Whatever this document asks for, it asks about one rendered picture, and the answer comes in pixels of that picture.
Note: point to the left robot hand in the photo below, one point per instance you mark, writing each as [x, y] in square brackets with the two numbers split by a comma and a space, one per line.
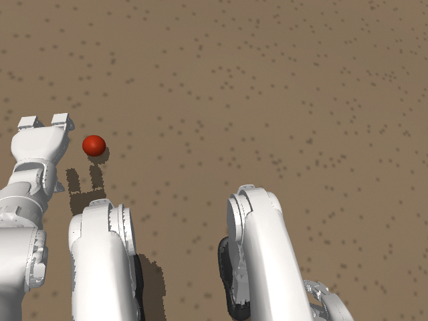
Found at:
[50, 143]

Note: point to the right robot foot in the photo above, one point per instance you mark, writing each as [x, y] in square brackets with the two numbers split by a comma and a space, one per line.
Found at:
[237, 311]

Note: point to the ball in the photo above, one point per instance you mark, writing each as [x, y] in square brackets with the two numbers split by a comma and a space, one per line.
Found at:
[94, 145]

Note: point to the left robot arm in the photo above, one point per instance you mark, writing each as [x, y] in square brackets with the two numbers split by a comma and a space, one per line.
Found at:
[23, 254]

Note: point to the left robot foot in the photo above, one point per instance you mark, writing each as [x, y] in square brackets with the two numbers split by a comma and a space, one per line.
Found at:
[139, 288]

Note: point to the right robot hand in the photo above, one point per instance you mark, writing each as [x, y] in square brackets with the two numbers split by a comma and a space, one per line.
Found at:
[333, 309]

